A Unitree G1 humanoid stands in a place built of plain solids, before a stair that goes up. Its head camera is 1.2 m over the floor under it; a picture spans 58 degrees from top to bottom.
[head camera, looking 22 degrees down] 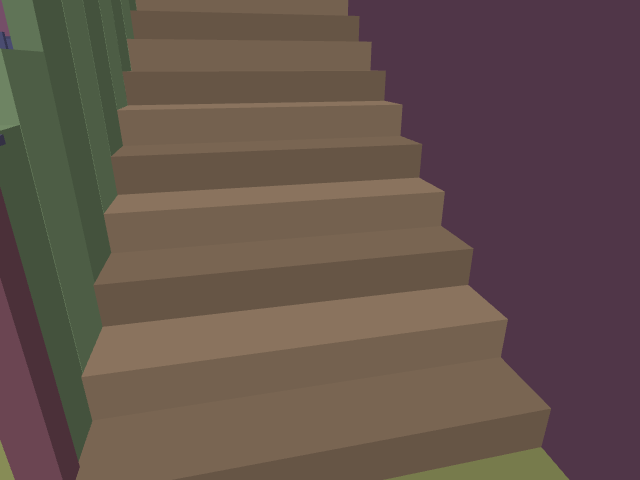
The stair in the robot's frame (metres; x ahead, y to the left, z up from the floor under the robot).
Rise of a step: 0.17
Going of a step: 0.28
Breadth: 1.44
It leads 13 degrees to the left of straight ahead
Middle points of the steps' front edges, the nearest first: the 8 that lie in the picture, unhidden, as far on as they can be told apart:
0.94 -0.05 0.17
1.21 0.01 0.34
1.47 0.07 0.50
1.74 0.13 0.67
2.01 0.19 0.84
2.28 0.26 1.00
2.55 0.32 1.17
2.82 0.38 1.34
